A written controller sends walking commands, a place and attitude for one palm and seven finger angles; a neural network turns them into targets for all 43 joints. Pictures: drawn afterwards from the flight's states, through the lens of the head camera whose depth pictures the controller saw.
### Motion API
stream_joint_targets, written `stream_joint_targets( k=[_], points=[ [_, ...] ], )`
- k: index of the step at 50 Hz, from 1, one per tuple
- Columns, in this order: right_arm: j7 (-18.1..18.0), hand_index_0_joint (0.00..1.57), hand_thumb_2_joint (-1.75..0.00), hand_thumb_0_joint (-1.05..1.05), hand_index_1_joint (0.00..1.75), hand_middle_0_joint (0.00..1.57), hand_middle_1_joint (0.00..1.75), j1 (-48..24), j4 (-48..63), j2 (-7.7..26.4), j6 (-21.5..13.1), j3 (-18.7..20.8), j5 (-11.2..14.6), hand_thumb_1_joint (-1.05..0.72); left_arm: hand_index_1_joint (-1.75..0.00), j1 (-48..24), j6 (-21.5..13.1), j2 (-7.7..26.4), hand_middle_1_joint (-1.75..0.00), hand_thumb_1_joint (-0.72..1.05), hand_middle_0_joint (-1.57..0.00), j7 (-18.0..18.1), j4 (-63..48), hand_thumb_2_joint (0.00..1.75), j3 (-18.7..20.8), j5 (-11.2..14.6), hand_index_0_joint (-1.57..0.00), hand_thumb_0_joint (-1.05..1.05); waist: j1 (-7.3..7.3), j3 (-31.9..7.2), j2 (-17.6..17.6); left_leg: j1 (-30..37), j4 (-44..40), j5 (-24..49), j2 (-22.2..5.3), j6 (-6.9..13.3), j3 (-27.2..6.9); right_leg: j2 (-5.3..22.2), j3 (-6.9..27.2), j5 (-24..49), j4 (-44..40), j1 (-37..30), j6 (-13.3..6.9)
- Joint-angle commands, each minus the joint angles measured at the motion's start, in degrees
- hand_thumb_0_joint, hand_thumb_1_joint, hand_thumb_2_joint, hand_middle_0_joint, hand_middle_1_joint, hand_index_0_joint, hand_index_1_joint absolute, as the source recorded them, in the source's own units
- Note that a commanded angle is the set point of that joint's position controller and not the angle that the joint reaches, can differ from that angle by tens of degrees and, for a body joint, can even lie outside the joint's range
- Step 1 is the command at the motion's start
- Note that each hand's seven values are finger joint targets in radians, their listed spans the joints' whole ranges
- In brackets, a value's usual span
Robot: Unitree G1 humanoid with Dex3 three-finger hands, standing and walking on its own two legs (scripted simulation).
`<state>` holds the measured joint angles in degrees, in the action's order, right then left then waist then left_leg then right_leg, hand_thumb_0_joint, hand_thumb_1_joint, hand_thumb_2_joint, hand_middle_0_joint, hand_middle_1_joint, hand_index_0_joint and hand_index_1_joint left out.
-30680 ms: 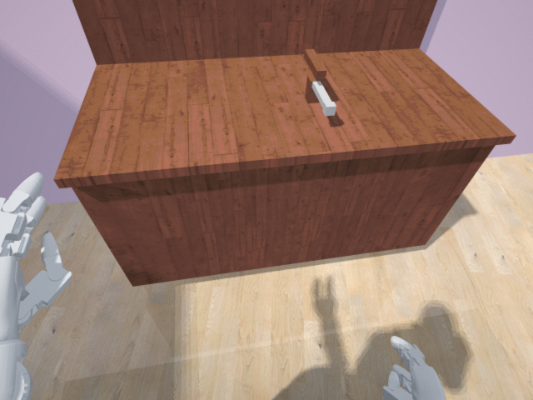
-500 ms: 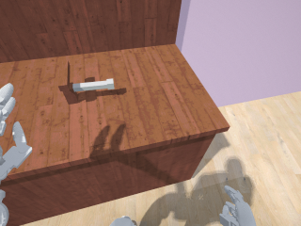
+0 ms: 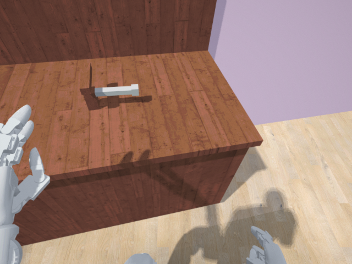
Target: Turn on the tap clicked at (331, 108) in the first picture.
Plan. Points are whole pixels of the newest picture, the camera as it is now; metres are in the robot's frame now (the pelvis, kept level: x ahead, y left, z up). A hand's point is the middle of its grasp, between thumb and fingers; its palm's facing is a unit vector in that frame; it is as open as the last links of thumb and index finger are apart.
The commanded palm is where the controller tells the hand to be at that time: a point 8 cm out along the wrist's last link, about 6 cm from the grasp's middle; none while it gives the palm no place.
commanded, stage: step back with the hand held close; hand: left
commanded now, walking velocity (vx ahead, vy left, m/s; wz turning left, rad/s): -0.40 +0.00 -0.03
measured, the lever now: (135, 90) +0.64 +0.19 +0.00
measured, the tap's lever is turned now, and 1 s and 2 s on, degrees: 86 86 86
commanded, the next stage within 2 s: stop stepping back and stand still in 0.02 s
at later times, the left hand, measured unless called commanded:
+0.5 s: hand (20, 247) +0.12 +0.23 +0.15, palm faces +0.38 -0.86 -0.33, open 7.4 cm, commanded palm +0.06 +0.27 +0.18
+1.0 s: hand (18, 260) +0.10 +0.22 +0.16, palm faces +0.42 -0.83 -0.37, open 7.4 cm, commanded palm +0.05 +0.25 +0.18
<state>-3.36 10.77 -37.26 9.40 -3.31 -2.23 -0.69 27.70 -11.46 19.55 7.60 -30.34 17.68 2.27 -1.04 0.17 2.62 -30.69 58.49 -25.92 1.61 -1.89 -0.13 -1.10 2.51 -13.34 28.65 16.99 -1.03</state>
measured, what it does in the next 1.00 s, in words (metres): walks backwards: left foot, then right foot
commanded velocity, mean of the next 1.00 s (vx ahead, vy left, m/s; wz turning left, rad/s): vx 0.07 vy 0.01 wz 0.00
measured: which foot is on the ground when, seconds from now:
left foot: up 0.00-0.08, down 0.10-1.00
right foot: down 0.00-0.52, up 0.54-0.66, down 0.68-1.00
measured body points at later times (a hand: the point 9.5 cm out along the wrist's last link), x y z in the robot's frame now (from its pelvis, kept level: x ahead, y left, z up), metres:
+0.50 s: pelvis -0.10 -0.01 -0.01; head -0.11 +0.01 +0.44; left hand +0.09 +0.27 +0.17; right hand +0.03 -0.26 -0.10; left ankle -0.11 +0.11 -0.73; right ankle -0.02 -0.11 -0.74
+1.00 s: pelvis -0.10 -0.03 +0.00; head -0.12 -0.03 +0.45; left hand +0.07 +0.26 +0.18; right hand +0.06 -0.27 -0.08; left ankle -0.09 +0.10 -0.74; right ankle -0.07 -0.11 -0.74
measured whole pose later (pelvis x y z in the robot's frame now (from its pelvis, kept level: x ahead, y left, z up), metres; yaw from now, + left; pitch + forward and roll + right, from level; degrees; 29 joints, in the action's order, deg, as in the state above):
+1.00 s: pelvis -0.10 -0.03 +0.00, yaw +1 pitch -2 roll +0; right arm -4.7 12.4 -36.1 12.1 -6.0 -0.3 0.4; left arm 27.2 -7.9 20.5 9.0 -26.4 18.7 2.4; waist 0.3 -0.1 0.3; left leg -13.8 30.5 -14.9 -1.5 -0.4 0.5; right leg -2.2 -3.5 -12.7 29.4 15.0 -2.8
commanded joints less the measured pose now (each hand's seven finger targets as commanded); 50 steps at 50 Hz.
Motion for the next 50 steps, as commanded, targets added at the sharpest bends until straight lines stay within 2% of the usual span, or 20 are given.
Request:
stream_joint_targets(
  k=[1,3,5,6,9,13,15,17,18,23,26,28,33,35,36,38,42,44,46,50],
  points=[
    [-1.67,0.20,-0.90,0.00,0.30,0.20,0.30,-7.12,10.60,6.57,-2.43,3.00,0.33,-0.90,-0.30,-4.79,-3.35,12.99,-0.30,0.90,-0.20,2.23,-10.31,0.90,10.58,0.39,-0.20,0.00,1.44,-9.37,4.13,7.51,-23.21,2.23,-1.87,0.82,0.70,15.20,10.19,45.85,-0.38,-9.23,-6.36],
    [-1.67,0.20,-0.90,0.00,0.30,0.20,0.30,-4.25,10.90,7.69,-2.07,4.53,0.76,-0.90,-0.30,-3.64,-3.69,12.15,-0.30,0.90,-0.20,2.19,-14.64,0.90,9.50,0.74,-0.20,0.00,2.13,-13.20,0.12,18.15,-37.06,20.22,-4.35,1.69,1.71,12.06,7.49,36.76,4.71,-7.76,-3.02],
    [-0.90,0.20,-0.90,0.00,0.30,0.20,0.30,-3.82,12.51,10.34,-3.41,6.44,1.63,-0.90,-0.30,-2.95,-4.27,12.74,-0.30,0.90,-0.20,2.08,-17.55,0.90,10.12,1.82,-0.20,0.00,0.89,-12.92,-15.09,32.55,-36.13,57.39,-19.95,7.25,-9.53,1.36,0.44,-5.05,16.04,11.58,1.88],
    [-0.55,0.20,-0.90,0.00,0.30,0.20,0.30,-3.27,12.26,10.07,-4.26,6.86,1.52,-0.90,-0.30,1.24,-3.92,12.02,-0.30,0.90,-0.20,2.16,-13.57,0.90,10.25,1.79,-0.20,0.00,0.91,-12.84,-15.95,36.88,-34.20,66.17,-23.21,9.52,-11.59,-0.73,0.74,-16.33,23.65,18.88,1.79],
    [0.64,0.20,-0.90,0.00,0.30,0.20,0.30,-1.47,10.85,9.76,-6.07,6.66,1.13,-0.90,-0.30,-0.66,-2.12,10.93,-0.30,0.90,-0.20,1.84,-17.47,0.90,10.15,1.14,-0.20,0.00,2.24,-9.54,-15.47,28.91,-34.05,52.16,-18.43,10.18,-8.62,1.41,1.69,-11.21,24.49,15.43,2.32],
    [0.13,0.20,-0.90,0.00,0.30,0.20,0.30,-3.61,12.57,10.55,-6.04,5.30,1.94,-0.90,-0.30,0.56,0.39,10.51,-0.30,0.90,-0.20,2.25,-13.13,0.90,9.46,1.10,-0.20,0.00,1.33,-5.17,-12.38,12.23,-37.36,10.76,-14.58,6.95,-5.91,1.47,-3.11,-5.37,3.94,-3.79,1.96],
    [-0.50,0.20,-0.90,0.00,0.30,0.20,0.30,-4.16,12.01,10.39,-5.52,5.14,1.64,-0.90,-0.30,-2.98,0.28,10.92,-0.30,0.90,-0.20,2.28,-10.51,0.90,8.84,0.05,-0.20,0.00,1.42,-3.26,-4.61,4.57,-30.24,-6.99,-8.54,4.92,-1.94,2.62,-1.98,-1.91,-6.91,-10.57,1.13],
    [-0.81,0.20,-0.90,0.00,0.30,0.20,0.30,-4.83,11.33,9.67,-4.88,5.37,1.36,-0.90,-0.30,-6.82,0.55,12.33,-0.30,0.90,-0.20,1.97,-10.81,0.90,8.82,-0.01,-0.20,0.00,2.20,-2.52,7.77,8.76,-9.74,-5.32,-1.34,2.76,1.03,15.22,18.53,-25.02,-18.77,4.60,-5.29],
    [-0.80,0.20,-0.90,0.00,0.30,0.20,0.30,-3.21,8.93,9.12,-4.55,5.49,1.25,-0.90,-0.30,-6.84,0.91,11.20,-0.30,0.90,-0.20,1.89,-9.42,0.90,7.29,0.18,-0.20,0.00,2.61,-2.72,11.90,12.62,-0.45,-1.82,-0.74,2.58,0.65,18.47,22.39,-30.88,-21.93,10.98,-7.85],
    [-1.54,0.20,-0.90,0.00,0.30,0.20,0.30,-4.08,7.47,8.32,-4.08,3.67,0.68,-0.90,-0.30,-5.09,1.33,11.64,-0.30,0.90,-0.20,2.69,-11.11,0.90,7.52,-0.04,-0.20,0.00,3.52,-3.80,-1.27,21.92,-25.63,-0.45,-2.27,5.05,1.40,11.15,6.51,-23.83,-8.37,13.21,-4.35],
    [-2.17,0.20,-0.90,0.00,0.30,0.20,0.30,-3.64,10.67,11.31,-5.35,5.50,0.69,-0.90,-0.30,-5.54,0.64,12.95,-0.30,0.90,-0.20,3.46,-13.67,0.90,9.87,-0.12,-0.20,0.00,2.17,-3.96,-21.78,13.77,-47.12,-10.19,-17.23,13.00,-20.88,-3.78,-6.49,-13.38,24.91,7.31,1.76],
    [-0.82,0.20,-0.90,0.00,0.30,0.20,0.30,-3.43,8.05,8.89,-6.06,4.60,0.68,-0.90,-0.30,-6.28,0.76,12.13,-0.30,0.90,-0.20,2.87,-11.06,0.90,9.27,-0.74,-0.20,0.00,2.97,3.52,-19.27,7.28,-49.13,-12.44,-17.11,14.06,-21.92,0.71,-0.50,-10.51,32.12,12.69,1.07],
    [-0.98,0.20,-0.90,0.00,0.30,0.20,0.30,-3.22,7.31,10.11,-6.37,4.36,0.52,-0.90,-0.30,-3.97,0.49,9.56,-0.30,0.90,-0.20,2.01,-4.68,0.90,7.38,0.01,-0.20,0.00,0.91,-0.94,-3.13,5.84,-29.89,0.15,-8.89,7.35,-6.17,1.99,-3.12,-1.17,-8.17,-11.62,0.03],
    [-0.70,0.20,-0.90,0.00,0.30,0.20,0.30,-3.84,8.21,9.47,-5.82,4.87,0.83,-0.90,-0.30,-7.29,0.15,11.24,-0.30,0.90,-0.20,1.39,-5.73,0.90,7.92,0.05,-0.20,0.00,1.69,-1.65,11.74,0.50,-7.21,-0.60,-0.86,3.93,1.05,18.07,22.20,-9.29,-19.07,-8.68,-7.56],
    [-0.20,0.20,-0.90,0.00,0.30,0.20,0.30,-3.37,7.23,9.41,-5.70,5.62,1.25,-0.90,-0.30,-8.49,-0.17,8.83,-0.30,0.90,-0.20,0.83,-4.99,0.90,5.35,0.20,-0.20,0.00,2.06,-2.80,9.34,1.58,-0.70,0.47,-1.27,3.11,-1.21,19.77,25.40,-14.67,-20.72,-5.84,-8.23],
    [0.00,0.20,-0.90,0.00,0.30,0.20,0.30,-2.64,6.62,8.63,-5.48,4.79,1.17,-0.90,-0.30,-8.46,-0.44,10.98,-0.30,0.90,-0.20,0.95,-5.91,0.90,6.77,0.63,-0.20,0.00,2.67,-1.42,3.01,5.19,-5.18,3.18,-4.32,3.15,-2.83,18.76,18.71,-10.75,-17.32,-1.26,-9.41],
    [-1.32,0.20,-0.90,0.00,0.30,0.20,0.30,-4.60,8.48,7.56,-4.98,3.51,0.62,-0.90,-0.30,-6.16,-0.97,11.19,-0.30,0.90,-0.20,2.22,-10.14,0.90,7.33,0.46,-0.20,0.00,2.31,-3.63,-1.82,22.46,-30.66,7.57,-3.33,4.22,1.11,11.35,6.67,-13.19,-11.50,3.84,-4.67],
    [-1.71,0.20,-0.90,0.00,0.30,0.20,0.30,-5.18,9.80,9.94,-5.20,4.23,0.20,-0.90,-0.30,-6.37,-0.95,10.35,-0.30,0.90,-0.20,2.72,-11.52,0.90,6.98,0.78,-0.20,0.00,1.31,-1.39,-11.22,19.13,-40.29,-0.71,-10.27,7.48,-10.68,4.10,3.21,-12.61,-4.92,3.65,-1.21],
    [-1.83,0.20,-0.90,0.00,0.30,0.20,0.30,-5.04,10.21,9.91,-5.21,4.32,1.04,-0.90,-0.30,-6.75,-0.67,12.01,-0.30,0.90,-0.20,2.92,-10.95,0.90,8.50,0.55,-0.20,0.00,0.90,-3.57,-13.13,13.68,-43.72,-5.67,-12.33,7.43,-13.31,1.25,-0.35,-6.83,-0.79,-2.84,1.09],
    [-1.54,0.20,-0.90,0.00,0.30,0.20,0.30,-4.88,9.99,9.10,-5.90,4.20,0.96,-0.90,-0.30,-6.17,0.19,8.64,-0.30,0.90,-0.20,2.47,-5.40,0.90,6.02,0.01,-0.20,0.00,0.95,-1.08,-2.54,12.00,-34.15,5.39,-6.25,5.05,-4.70,4.41,4.49,-0.98,-9.86,-5.78,-0.22]
  ],
)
